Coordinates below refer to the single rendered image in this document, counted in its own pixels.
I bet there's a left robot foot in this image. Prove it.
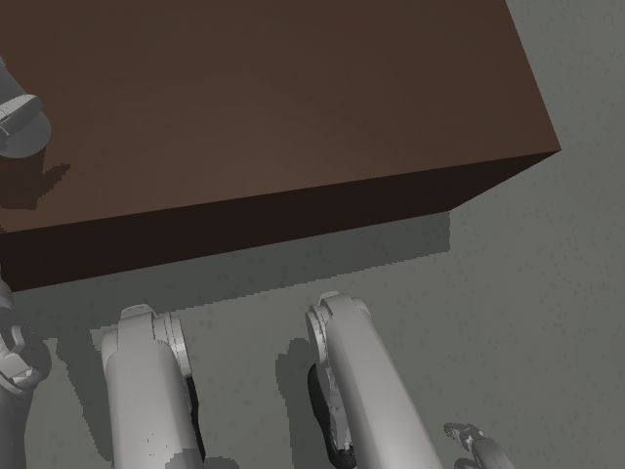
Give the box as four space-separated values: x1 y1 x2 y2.
186 376 205 463

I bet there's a bottle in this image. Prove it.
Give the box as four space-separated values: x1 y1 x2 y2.
0 63 52 158

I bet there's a left robot arm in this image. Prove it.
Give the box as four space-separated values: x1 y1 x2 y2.
0 266 52 469

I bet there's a left robot hand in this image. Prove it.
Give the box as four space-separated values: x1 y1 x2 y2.
0 56 43 151

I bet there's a right robot hand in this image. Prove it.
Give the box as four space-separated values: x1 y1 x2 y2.
443 423 517 469

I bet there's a right robot foot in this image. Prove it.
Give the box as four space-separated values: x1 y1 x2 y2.
308 364 356 469

